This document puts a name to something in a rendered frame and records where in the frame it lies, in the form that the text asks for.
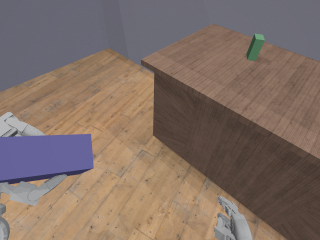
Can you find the robot left hand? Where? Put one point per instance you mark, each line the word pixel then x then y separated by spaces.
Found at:
pixel 24 192

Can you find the sponge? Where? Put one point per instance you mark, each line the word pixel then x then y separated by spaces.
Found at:
pixel 40 157

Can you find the table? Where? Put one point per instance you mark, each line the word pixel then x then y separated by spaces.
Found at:
pixel 251 127

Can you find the robot left forearm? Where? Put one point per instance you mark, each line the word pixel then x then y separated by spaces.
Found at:
pixel 4 226

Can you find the robot right hand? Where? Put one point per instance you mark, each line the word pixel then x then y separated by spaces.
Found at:
pixel 235 228

